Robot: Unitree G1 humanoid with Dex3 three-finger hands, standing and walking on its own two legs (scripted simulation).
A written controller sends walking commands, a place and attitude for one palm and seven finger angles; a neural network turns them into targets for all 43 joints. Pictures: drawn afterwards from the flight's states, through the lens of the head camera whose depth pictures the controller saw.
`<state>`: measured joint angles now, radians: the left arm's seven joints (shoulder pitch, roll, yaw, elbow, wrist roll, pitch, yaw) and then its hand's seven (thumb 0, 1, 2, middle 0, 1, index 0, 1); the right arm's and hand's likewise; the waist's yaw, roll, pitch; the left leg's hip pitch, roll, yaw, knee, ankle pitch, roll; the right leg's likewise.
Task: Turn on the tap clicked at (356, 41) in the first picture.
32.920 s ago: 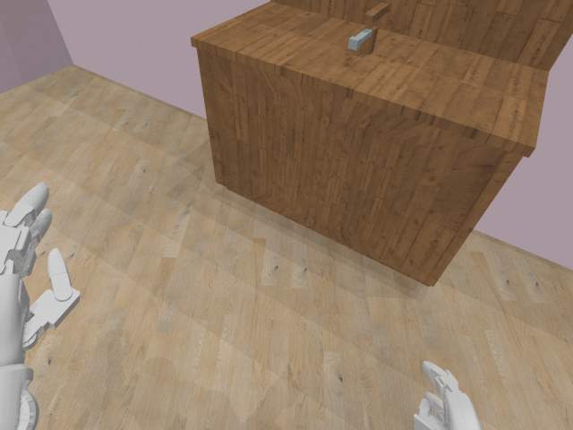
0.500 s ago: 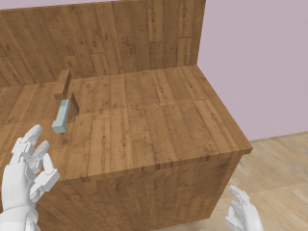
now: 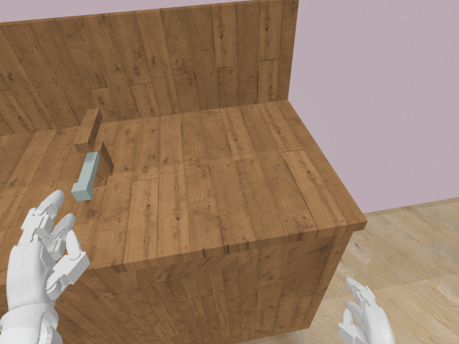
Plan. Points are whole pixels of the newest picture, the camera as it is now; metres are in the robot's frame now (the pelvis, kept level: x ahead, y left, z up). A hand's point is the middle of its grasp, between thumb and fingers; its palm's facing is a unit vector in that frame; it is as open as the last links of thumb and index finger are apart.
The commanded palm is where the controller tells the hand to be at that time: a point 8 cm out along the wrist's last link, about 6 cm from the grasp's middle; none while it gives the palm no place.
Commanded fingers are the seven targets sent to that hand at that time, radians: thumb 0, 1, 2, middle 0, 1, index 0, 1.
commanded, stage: reach beside the lever's end, fingers flat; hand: left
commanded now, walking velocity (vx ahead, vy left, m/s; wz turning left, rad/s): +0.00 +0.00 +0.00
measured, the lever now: (82, 191) +0.35 +0.35 +0.09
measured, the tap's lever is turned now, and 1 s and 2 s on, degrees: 0 0 0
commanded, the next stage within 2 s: none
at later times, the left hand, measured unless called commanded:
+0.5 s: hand (68, 234) +0.23 +0.29 +0.12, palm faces +0.51 -0.85 -0.11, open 7.5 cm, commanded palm +0.19 +0.33 +0.13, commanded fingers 0.00 0.90 0.90 -0.19 -0.27 -0.19 -0.27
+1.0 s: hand (70, 215) +0.27 +0.32 +0.11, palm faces +0.50 -0.86 -0.09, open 7.6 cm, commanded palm +0.23 +0.36 +0.11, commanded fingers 0.00 0.90 0.90 -0.17 -0.21 -0.17 -0.21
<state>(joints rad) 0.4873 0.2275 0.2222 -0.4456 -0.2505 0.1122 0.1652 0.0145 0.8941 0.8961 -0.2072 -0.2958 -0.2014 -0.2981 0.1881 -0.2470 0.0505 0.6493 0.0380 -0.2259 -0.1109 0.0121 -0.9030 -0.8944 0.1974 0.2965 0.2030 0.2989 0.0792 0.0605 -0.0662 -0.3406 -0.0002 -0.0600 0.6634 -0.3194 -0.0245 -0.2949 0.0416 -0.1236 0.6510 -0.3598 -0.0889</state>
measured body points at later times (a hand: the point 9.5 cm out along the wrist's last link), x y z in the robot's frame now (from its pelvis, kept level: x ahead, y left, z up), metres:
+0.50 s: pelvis +0.00 +0.02 +0.00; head +0.00 +0.00 +0.45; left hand +0.20 +0.33 +0.12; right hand +0.19 -0.22 -0.08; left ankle +0.02 +0.14 -0.72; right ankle +0.00 -0.06 -0.72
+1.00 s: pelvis +0.00 +0.04 +0.00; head +0.00 +0.03 +0.45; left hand +0.24 +0.36 +0.12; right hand +0.18 -0.19 -0.08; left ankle +0.02 +0.14 -0.72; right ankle +0.00 -0.06 -0.72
